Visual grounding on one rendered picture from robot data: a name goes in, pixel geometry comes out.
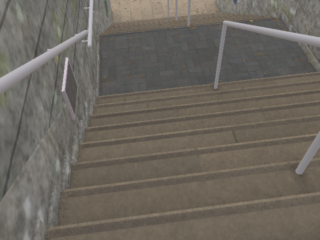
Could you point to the stairs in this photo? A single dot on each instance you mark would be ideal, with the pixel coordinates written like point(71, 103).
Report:
point(198, 163)
point(182, 21)

